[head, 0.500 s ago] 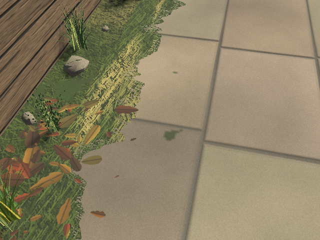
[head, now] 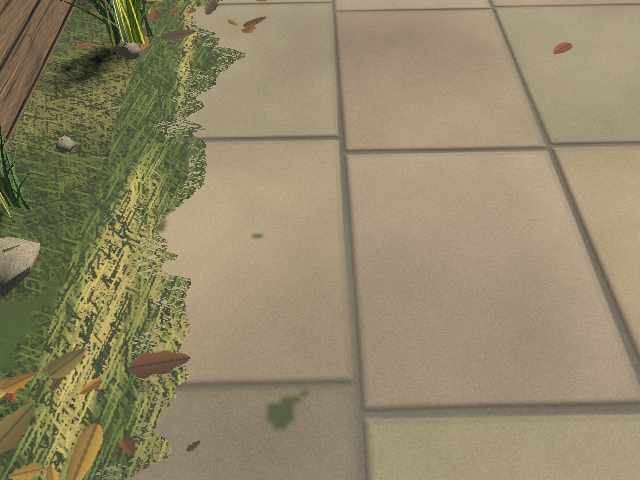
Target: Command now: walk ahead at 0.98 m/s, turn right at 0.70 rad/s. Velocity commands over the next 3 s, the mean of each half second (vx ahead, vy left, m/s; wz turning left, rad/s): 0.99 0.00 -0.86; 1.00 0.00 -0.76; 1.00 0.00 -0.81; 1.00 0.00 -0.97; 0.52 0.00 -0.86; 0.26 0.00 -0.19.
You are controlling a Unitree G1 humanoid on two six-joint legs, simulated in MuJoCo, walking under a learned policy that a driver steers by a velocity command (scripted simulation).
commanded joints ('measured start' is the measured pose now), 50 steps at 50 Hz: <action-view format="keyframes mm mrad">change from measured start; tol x64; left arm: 1 -109 13 -16 -88 2 -16 -10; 50 257 200 17 -133 41 -5 7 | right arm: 1 -16 -114 -1 -57 9 -21 -28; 50 -43 -335 -36 -180 -13 55 -35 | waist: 1 41 43 146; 50 262 158 -166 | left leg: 1 -183 258 30 -77 999 -77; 6 -129 334 9 679 1536 -84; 9 -1018 44 -263 1602 -187 -80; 23 -601 134 -234 403 408 -98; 30 261 586 -1154 60 -565 71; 45 -255 316 -36 -170 649 14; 50 -131 358 23 607 1329 7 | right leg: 1 192 59 -128 -188 71 -31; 10 1172 -192 856 -663 -570 -386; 26 740 63 455 -426 368 -40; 30 49 163 209 521 -553 2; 50 792 219 -60 -372 -267 -111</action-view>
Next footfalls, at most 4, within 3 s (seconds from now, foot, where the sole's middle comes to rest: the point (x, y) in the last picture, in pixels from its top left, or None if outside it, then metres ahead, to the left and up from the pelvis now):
0.14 right None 0.32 -0.03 -0.77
0.56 left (309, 359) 0.78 0.03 -0.77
1.02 right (477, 295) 0.94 -0.39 -0.77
1.42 left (529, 182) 1.33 -0.63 -0.77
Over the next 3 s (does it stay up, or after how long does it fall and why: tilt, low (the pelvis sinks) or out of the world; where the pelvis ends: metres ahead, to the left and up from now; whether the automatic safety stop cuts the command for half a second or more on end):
stays up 1.16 -1.43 0.01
